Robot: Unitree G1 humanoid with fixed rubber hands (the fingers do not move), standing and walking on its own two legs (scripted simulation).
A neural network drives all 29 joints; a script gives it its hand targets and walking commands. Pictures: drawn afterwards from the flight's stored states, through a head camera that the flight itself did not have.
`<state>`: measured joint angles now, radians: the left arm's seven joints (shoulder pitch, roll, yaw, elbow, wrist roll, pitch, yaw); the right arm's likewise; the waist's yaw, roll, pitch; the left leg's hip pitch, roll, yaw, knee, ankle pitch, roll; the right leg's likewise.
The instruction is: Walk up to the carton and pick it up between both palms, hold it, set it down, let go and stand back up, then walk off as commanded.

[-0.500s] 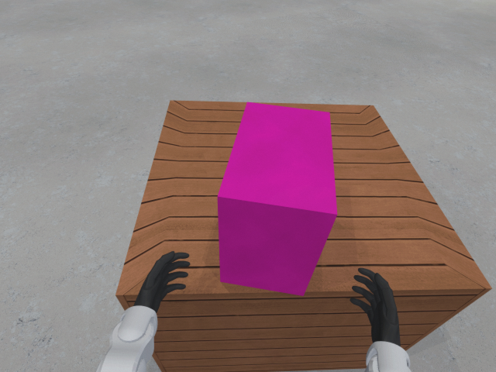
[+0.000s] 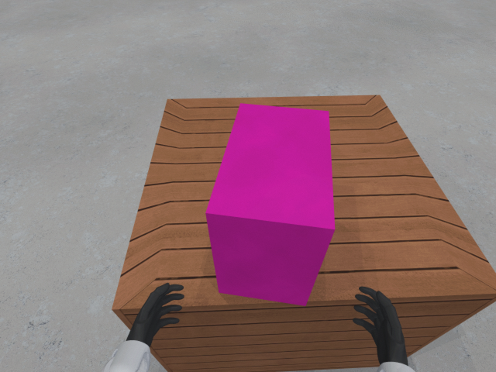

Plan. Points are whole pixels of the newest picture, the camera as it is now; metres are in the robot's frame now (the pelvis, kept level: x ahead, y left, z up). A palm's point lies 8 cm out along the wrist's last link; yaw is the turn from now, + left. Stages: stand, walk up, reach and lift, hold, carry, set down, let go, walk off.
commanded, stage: set down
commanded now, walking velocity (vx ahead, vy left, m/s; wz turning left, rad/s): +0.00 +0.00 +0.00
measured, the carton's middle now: (272, 203) +0.44 -0.03 +0.01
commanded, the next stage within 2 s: let go in 1.50 s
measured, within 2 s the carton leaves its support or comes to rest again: neither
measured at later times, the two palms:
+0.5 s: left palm (139, 346) +0.20 +0.20 -0.04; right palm (396, 353) +0.18 -0.20 -0.03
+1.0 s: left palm (140, 348) +0.20 +0.20 -0.05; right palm (407, 354) +0.18 -0.22 -0.04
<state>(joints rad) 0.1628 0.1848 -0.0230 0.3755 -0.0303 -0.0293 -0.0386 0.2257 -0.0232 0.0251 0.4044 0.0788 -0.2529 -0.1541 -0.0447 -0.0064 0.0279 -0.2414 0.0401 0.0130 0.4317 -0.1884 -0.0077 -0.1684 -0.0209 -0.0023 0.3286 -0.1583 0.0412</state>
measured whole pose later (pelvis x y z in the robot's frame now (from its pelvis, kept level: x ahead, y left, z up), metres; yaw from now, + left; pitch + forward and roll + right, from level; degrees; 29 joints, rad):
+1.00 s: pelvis +0.01 +0.00 +0.00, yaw +0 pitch -3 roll -1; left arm 0.23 0.19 -0.02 0.37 -0.03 0.12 -0.01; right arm 0.25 -0.12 -0.01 0.40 0.08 -0.11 -0.02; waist -0.04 -0.01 0.04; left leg -0.15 0.04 0.02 0.41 -0.21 -0.01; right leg -0.08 -0.02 0.00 0.33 -0.19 0.04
